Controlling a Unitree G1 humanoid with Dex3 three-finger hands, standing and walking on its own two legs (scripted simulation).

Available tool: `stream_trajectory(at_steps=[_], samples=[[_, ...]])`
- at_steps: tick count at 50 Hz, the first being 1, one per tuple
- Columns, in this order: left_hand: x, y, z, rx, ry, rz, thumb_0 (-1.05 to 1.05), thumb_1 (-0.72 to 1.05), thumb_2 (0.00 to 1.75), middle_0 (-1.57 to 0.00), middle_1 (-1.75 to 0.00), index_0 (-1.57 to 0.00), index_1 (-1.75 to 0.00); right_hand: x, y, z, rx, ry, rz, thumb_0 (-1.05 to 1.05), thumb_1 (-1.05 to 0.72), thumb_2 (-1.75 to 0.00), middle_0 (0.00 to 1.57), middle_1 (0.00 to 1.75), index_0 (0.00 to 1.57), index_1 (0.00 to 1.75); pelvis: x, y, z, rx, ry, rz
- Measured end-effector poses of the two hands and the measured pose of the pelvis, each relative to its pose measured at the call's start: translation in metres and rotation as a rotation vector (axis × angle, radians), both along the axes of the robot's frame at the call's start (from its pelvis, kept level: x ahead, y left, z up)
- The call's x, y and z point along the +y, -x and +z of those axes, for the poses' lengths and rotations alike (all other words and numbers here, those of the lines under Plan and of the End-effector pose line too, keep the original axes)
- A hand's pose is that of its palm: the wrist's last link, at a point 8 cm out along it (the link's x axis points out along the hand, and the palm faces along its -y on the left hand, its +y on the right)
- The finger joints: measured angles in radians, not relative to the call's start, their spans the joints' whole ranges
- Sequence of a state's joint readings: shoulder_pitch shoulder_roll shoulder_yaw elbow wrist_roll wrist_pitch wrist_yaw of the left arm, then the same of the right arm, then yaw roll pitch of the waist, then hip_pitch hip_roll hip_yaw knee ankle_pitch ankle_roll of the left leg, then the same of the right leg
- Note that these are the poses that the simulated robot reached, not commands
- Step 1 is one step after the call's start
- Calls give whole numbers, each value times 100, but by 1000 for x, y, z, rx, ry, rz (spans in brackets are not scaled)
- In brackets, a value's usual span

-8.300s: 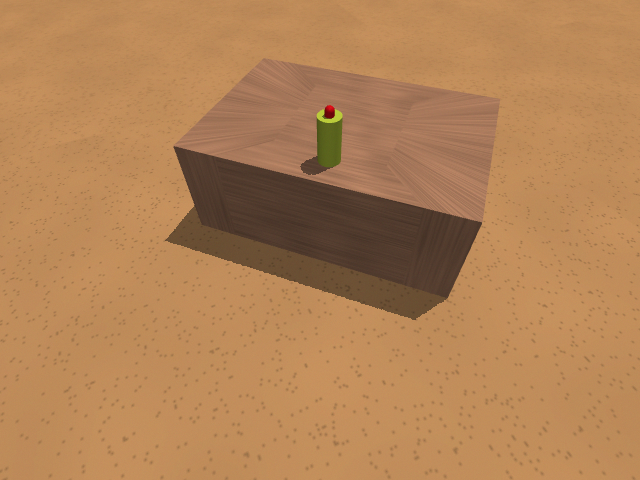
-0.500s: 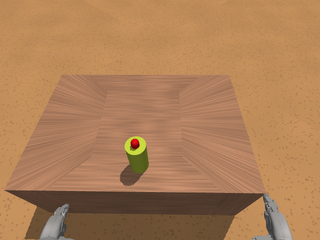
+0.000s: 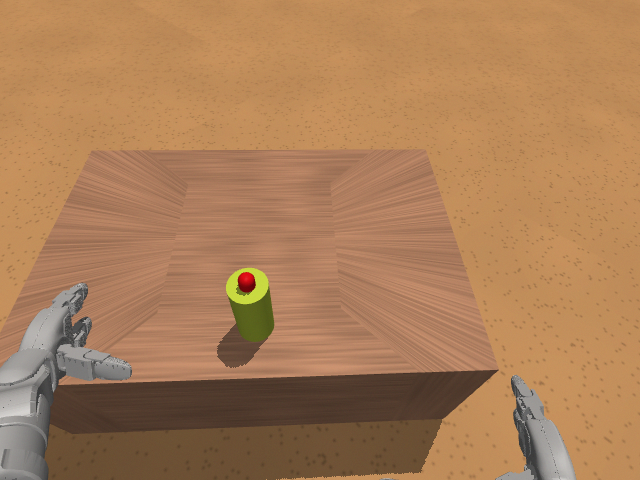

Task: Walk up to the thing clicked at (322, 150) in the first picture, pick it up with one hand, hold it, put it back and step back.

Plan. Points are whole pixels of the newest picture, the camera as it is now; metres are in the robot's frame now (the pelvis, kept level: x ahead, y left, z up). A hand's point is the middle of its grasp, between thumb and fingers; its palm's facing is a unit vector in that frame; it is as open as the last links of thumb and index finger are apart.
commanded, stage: go down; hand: left
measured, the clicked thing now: (251, 302) +0.47 +0.12 -0.24
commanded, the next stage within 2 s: approach in 1.32 s
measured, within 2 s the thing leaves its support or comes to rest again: neither
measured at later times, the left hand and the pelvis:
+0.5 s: hand (96, 282) +0.38 +0.30 +0.01, palm faces +0.08 -0.99 -0.07, open 17.5 cm; pelvis -0.01 +0.01 -0.01, yaw +0 degrees
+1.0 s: hand (95, 258) +0.41 +0.31 +0.02, palm faces +0.07 -1.00 -0.04, open 17.5 cm; pelvis +0.00 +0.01 -0.02, yaw -1 degrees
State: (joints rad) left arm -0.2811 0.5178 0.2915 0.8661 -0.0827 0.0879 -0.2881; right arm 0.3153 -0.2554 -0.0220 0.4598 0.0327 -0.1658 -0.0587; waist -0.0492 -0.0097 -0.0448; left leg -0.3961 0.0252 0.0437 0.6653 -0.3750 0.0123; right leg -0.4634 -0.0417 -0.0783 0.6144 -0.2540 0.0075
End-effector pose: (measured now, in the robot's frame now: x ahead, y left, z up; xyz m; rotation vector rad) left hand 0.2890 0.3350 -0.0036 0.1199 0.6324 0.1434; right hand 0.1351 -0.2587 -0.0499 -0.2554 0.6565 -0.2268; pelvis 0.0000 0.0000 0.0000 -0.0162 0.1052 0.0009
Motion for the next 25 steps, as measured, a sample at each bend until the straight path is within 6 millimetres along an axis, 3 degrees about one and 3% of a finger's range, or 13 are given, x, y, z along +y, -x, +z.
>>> stream_trajectory(at_steps=[7, 25], samples=[[3, -26, 7, -96, 29, -25, -1, -54, 6, -5, -3, -5, -2, -7, 11, -8, 60, 25, -22, -1, 55, -4, 6, 5, 6, 6, 1, 8, -3, 32, 0, -9], [21, -69, 21, -240, 61, -47, -1, -56, 6, -6, -4, -7, -3, 4, 1, -14, 63, 38, -6, -1, 54, -5, 6, 5, 6, 6, 6, 6, -13, 118, 14, -6]])
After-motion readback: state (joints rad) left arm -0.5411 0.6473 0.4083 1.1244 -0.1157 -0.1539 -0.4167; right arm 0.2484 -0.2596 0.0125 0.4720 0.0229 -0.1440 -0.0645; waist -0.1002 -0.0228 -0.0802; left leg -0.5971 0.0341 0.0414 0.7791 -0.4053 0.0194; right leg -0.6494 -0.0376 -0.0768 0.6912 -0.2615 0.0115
